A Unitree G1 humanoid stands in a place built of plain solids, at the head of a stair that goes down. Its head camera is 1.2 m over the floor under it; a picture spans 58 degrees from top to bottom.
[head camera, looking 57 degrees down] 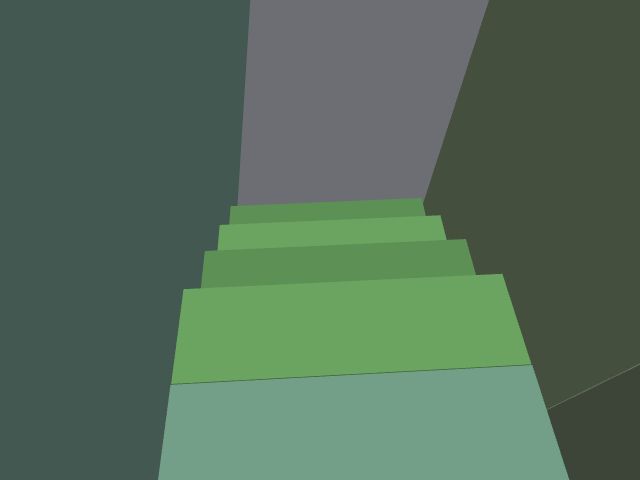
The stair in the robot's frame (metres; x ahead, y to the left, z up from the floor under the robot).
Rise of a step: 0.19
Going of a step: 0.26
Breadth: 1.00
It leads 3 degrees to the left of straight ahead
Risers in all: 4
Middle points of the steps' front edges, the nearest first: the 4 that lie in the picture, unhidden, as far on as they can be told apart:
0.63 -0.08 0.00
0.88 -0.06 -0.19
1.14 -0.05 -0.39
1.39 -0.04 -0.58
